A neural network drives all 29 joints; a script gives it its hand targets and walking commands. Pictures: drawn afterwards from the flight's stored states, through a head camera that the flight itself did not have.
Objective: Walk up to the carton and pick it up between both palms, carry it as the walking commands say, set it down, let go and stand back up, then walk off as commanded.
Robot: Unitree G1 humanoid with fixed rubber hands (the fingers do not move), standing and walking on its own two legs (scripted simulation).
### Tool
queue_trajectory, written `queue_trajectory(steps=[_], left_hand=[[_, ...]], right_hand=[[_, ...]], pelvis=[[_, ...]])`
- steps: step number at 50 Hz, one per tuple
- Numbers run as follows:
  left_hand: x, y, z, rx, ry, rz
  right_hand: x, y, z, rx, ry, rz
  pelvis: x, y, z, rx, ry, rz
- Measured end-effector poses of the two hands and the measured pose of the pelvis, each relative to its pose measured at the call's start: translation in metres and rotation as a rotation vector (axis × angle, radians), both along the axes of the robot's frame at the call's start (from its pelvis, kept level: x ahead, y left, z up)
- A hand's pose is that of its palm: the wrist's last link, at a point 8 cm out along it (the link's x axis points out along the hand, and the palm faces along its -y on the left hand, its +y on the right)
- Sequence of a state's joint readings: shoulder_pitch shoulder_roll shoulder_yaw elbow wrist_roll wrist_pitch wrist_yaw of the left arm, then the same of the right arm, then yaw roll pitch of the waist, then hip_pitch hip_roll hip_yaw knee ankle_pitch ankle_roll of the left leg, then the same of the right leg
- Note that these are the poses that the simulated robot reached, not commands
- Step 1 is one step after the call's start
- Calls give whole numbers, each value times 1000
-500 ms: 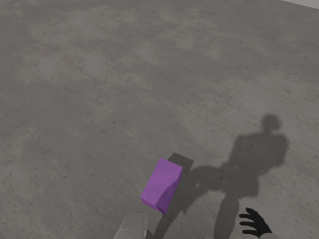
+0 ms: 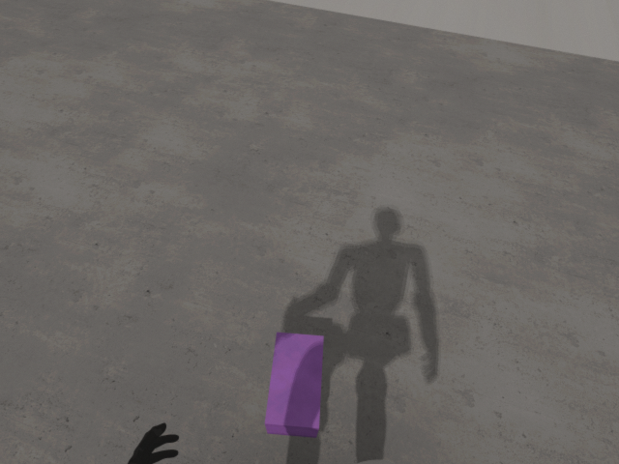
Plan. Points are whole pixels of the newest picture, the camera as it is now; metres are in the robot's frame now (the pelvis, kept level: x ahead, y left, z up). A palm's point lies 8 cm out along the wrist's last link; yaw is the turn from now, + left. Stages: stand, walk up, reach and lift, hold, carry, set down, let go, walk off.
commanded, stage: walk up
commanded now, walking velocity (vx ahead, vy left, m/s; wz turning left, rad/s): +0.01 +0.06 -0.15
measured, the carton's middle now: (296, 383) +0.42 +0.00 -0.71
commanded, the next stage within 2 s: none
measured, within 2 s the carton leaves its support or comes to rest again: neither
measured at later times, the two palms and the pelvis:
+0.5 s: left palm out of the picture +0.03 +0.17 -0.13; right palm out of the picture -0.08 -0.28 -0.15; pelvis -0.03 -0.05 +0.00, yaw -5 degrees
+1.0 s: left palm out of the picture -0.01 +0.20 -0.16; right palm out of the picture +0.02 -0.23 -0.14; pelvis -0.02 -0.01 -0.01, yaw -3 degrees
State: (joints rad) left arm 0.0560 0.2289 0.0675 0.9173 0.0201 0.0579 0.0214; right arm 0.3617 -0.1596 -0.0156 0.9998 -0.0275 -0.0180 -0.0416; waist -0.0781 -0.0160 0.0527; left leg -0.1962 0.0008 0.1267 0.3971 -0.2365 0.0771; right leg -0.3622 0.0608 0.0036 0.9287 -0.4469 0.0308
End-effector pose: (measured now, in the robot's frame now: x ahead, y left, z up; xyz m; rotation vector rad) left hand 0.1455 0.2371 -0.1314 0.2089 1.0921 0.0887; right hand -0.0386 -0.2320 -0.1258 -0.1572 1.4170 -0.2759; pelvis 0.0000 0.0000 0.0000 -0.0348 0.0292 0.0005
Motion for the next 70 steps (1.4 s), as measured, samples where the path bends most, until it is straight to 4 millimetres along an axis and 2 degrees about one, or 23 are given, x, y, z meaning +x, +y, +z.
queue_trajectory(steps=[4,8,13,18,22,25,28,32,37,41,46,52,58,64,70], left_hand=[[28,-22,4,-63,-45,-43],[33,-40,3,-92,-49,-75],[14,-57,-3,-91,-7,-84],[-26,-72,-13,-58,61,-71],[-76,-76,-13,-8,119,-30],[-117,-62,-2,53,186,25],[-148,-49,7,88,235,68],[-175,-42,8,85,282,101],[-192,-39,-7,34,321,128],[-192,-36,-23,-22,332,148],[-173,-39,-29,-68,302,120],[-144,-27,-29,-54,253,83],[-127,-11,-25,-22,230,59],[-126,-1,-22,6,226,61],[-144,22,-27,21,261,78]], right_hand=[[-42,17,6,20,95,-59],[-67,22,9,27,131,-98],[-79,12,4,30,127,-113],[-77,-13,-13,41,103,-118],[-62,-33,-26,71,80,-90],[-40,-44,-26,87,33,-70],[-16,-52,-25,93,-5,-39],[17,-55,-23,90,-63,23],[57,-45,-18,52,-141,84],[72,-27,-12,29,-176,113],[69,-7,-10,33,-172,105],[46,8,-16,34,-135,58],[13,16,-20,50,-63,22],[-10,23,-23,61,-2,5],[-16,28,-22,34,11,10]], pelvis=[[-1,3,4,-12,-9,-7],[-6,-1,5,-16,-16,-30],[-16,-12,2,-7,-19,-50],[-25,-32,-6,22,-23,-73],[-29,-46,-8,37,-32,-81],[-30,-49,-1,62,-32,-90],[-32,-50,3,83,-35,-80],[-33,-49,3,80,-39,-61],[-29,-38,-2,48,-31,-43],[-25,-26,-6,40,-36,-36],[-19,-14,-5,34,-47,-43],[-17,-2,-7,34,-54,-50],[-16,3,-7,31,-54,-52],[-19,8,-8,26,-50,-56],[-21,25,-12,24,-33,-61]])
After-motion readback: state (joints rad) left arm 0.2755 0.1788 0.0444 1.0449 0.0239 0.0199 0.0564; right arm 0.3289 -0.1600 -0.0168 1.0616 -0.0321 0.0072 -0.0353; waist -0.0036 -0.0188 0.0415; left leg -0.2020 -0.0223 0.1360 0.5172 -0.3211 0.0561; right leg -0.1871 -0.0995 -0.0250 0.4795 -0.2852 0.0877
